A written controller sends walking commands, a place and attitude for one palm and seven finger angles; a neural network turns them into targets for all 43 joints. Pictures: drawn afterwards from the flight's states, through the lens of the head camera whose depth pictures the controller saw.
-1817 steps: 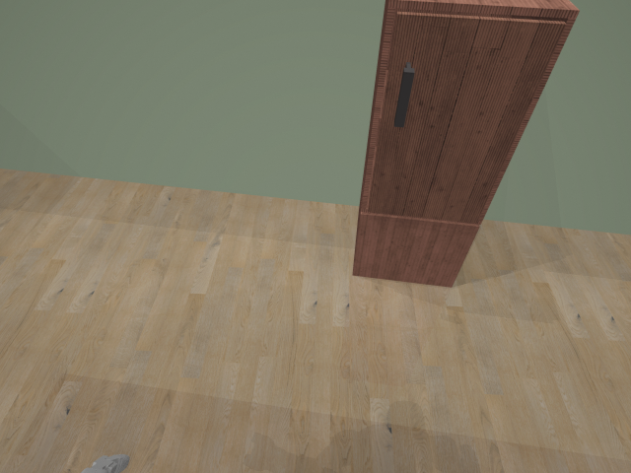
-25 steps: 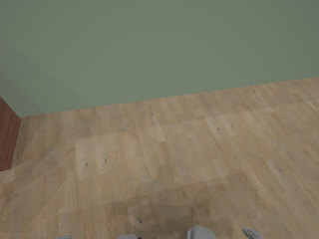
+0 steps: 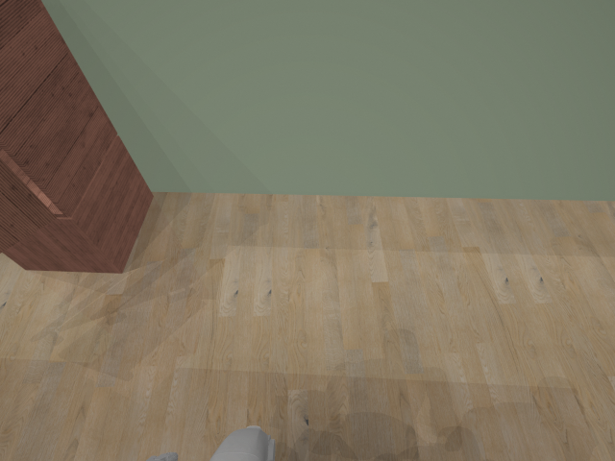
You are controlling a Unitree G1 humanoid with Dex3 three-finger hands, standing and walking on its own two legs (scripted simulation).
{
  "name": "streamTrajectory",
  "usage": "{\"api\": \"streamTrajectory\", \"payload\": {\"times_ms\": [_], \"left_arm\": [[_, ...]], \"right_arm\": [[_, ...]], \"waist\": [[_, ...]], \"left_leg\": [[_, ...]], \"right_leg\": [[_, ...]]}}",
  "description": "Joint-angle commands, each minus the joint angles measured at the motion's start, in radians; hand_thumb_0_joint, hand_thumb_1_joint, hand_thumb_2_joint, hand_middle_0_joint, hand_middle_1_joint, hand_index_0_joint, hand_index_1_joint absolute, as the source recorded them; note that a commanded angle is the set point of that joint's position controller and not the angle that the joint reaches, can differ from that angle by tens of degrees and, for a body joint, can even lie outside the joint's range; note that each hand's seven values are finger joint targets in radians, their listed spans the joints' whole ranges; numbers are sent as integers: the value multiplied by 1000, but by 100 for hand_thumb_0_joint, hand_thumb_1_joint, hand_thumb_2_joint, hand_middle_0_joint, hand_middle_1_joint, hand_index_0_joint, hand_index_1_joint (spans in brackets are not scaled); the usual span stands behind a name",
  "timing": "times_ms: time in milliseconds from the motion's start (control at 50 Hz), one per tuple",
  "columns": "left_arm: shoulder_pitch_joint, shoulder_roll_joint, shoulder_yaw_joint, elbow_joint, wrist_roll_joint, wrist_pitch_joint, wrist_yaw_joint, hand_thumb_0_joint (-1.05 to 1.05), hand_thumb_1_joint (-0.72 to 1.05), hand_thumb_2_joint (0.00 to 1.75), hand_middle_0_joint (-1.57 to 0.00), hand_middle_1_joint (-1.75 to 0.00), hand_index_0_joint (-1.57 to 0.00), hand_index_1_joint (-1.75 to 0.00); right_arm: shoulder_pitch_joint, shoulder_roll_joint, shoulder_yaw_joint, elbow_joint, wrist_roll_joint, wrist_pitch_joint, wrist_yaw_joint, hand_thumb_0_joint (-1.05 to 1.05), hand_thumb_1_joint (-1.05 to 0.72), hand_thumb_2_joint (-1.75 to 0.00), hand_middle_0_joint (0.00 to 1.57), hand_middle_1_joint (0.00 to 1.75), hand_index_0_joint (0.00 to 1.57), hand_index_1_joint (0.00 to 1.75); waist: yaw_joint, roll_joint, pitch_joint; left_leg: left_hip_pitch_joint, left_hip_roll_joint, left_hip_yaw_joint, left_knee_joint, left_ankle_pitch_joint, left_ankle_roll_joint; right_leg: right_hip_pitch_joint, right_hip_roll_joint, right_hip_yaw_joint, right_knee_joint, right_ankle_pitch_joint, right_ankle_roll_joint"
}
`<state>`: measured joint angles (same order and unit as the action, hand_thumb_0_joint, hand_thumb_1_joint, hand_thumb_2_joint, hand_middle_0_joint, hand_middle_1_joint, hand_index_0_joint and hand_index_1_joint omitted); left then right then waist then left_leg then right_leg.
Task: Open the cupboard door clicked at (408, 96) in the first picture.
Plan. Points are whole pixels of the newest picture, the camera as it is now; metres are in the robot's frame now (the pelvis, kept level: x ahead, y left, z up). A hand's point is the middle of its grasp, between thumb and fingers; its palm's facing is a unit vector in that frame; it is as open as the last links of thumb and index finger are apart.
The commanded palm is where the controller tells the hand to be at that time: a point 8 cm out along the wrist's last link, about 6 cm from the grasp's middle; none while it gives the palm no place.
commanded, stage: turn to face it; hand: left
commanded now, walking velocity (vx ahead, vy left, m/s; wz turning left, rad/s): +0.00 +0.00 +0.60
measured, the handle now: out of the picture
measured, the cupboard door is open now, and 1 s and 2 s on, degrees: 50 50 50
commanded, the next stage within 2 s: take the last steps up to it in 1.32 s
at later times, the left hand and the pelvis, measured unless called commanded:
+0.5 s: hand out of the picture +0.06 +0.27 -0.16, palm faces +0.28 -0.92 -0.26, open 7.4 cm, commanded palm none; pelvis +0.01 +0.03 +0.00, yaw +15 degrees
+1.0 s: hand out of the picture -0.04 +0.18 -0.16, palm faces +0.59 -0.76 -0.26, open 7.3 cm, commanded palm none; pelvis +0.02 -0.01 +0.00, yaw +36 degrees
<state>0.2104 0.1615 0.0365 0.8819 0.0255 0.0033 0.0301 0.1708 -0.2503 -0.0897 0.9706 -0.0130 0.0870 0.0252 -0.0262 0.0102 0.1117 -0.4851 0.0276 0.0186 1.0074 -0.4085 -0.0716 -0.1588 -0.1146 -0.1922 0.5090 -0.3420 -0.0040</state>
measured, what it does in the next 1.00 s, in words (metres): steps on the spot, turning left: left foot, then right foot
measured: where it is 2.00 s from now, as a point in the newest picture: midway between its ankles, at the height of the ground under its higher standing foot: outside the picture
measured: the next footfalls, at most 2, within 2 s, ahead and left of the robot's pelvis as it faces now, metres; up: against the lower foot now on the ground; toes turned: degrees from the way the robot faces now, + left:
left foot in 0.16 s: +0.05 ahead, +0.14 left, +0.00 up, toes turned +12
right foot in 0.64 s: +0.09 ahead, -0.10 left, +0.00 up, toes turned +20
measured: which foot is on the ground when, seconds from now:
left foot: up 0.00-0.14, down 0.16-0.64, up 0.66-1.00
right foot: down 0.00-0.16, up 0.18-0.62, down 0.64-1.00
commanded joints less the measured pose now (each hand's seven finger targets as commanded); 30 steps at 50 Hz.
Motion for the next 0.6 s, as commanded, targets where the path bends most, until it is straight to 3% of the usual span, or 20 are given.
{"api": "streamTrajectory", "payload": {"times_ms": [0,60,80,100,120,140,160,180,200,220,260,300,400,480,540,580], "left_arm": [[118,234,67,-24,3,-16,5,0,90,90,-20,-30,-20,-30],[103,256,76,-25,6,-12,1,0,90,90,-20,-30,-20,-30],[88,264,77,-27,3,-13,-2,0,90,90,-20,-30,-20,-30],[64,269,79,-32,-4,-13,-6,0,90,90,-20,-30,-20,-30],[47,246,75,-49,-12,-9,-12,0,90,90,-20,-30,-20,-30],[-4,164,52,-95,-19,-6,-22,0,90,90,-20,-30,-20,-30],[-72,165,44,-126,-12,11,-11,0,90,90,-20,-30,-20,-30],[-83,182,48,-120,-7,20,-3,0,90,90,-20,-30,-20,-30],[-99,172,53,-105,-7,22,-5,0,90,90,-20,-30,-20,-30],[-81,179,57,-83,-5,27,-12,0,90,90,-20,-30,-20,-30],[-28,176,59,-50,1,30,-23,0,90,90,-20,-30,-20,-30],[-4,171,58,-39,0,30,-23,0,90,90,-20,-30,-20,-30],[-55,159,54,-65,-3,27,-18,0,90,90,-20,-30,-20,-30],[-97,151,48,-93,-8,22,-15,0,90,90,-20,-30,-20,-30],[-64,150,47,-90,-14,13,-11,0,90,90,-20,-30,-20,-30],[13,157,53,-72,-18,4,-7,0,90,90,-20,-30,-20,-30]], "right_arm": [[-139,-25,10,-118,0,-38,6,0,-90,-90,20,30,20,30],[-115,-36,8,-119,3,-47,4,0,-90,-90,20,30,20,30],[-82,-50,5,-115,1,-51,2,0,-90,-90,20,30,20,30],[-22,-74,-2,-103,-3,-55,1,0,-90,-90,20,30,20,30],[58,-136,-21,-84,-8,-62,-1,0,-90,-90,20,30,20,30],[143,-256,-52,-73,-14,-69,-7,0,-90,-90,20,30,20,30],[194,-289,-53,-51,-4,-62,-19,0,-90,-90,20,30,20,30],[150,-258,-40,-58,-6,-61,-24,0,-90,-90,20,30,20,30],[82,-232,-36,-84,-9,-66,-35,0,-90,-90,20,30,20,30],[14,-205,-26,-105,-12,-66,-40,0,-90,-90,20,30,20,30],[-38,-174,-11,-121,-11,-73,-41,0,-90,-90,20,30,20,30],[-26,-173,-9,-122,-7,-79,-39,0,-90,-90,20,30,20,30],[17,-179,-16,-111,-10,-78,-36,0,-90,-90,20,30,20,30],[28,-177,-25,-109,-15,-69,-34,0,-90,-90,20,30,20,30],[8,-176,-31,-117,-14,-62,-34,0,-90,-90,20,30,20,30],[-20,-164,-33,-124,-7,-59,-34,0,-90,-90,20,30,20,30]], "waist": [[83,-239,-115],[68,-249,-129],[43,-240,-146],[1,-215,-171],[-49,-66,-226],[-97,271,-253],[-105,223,-273],[-81,145,-231],[-63,194,-176],[-30,188,-132],[12,144,-122],[21,101,-146],[6,89,-151],[-4,139,-161],[10,169,-169],[50,139,-201]], "left_leg": [[-40,-16,79,-180,-33,8],[69,-34,113,-309,-16,30],[140,-48,122,-384,36,40],[260,-54,122,-487,150,52],[465,26,25,-547,374,93],[601,327,-394,-591,768,242],[563,407,-451,-598,924,325],[484,373,-374,-626,706,311],[397,313,-360,-651,579,289],[320,263,-318,-674,470,259],[291,207,-252,-691,417,222],[315,188,-232,-684,455,219],[329,193,-311,-685,424,243],[314,176,-356,-652,439,244],[254,153,-393,-607,506,232],[175,112,-393,-547,469,194]], "right_leg": [[199,-232,87,-46,811,-88],[159,-254,63,10,806,-79],[129,-247,44,62,806,-60],[63,-233,3,154,752,-26],[-101,-193,-26,331,554,22],[-405,-27,-22,588,-214,95],[-452,-13,131,690,-343,79],[-435,-37,175,695,-297,70],[-441,-36,182,691,-228,75],[-423,-30,203,696,-153,79],[-403,-11,201,678,-62,85],[-394,3,196,646,-25,92],[-394,28,202,530,-35,102],[-324,63,195,376,-78,94],[-189,106,179,212,-72,79],[-16,114,172,10,64,71]]}}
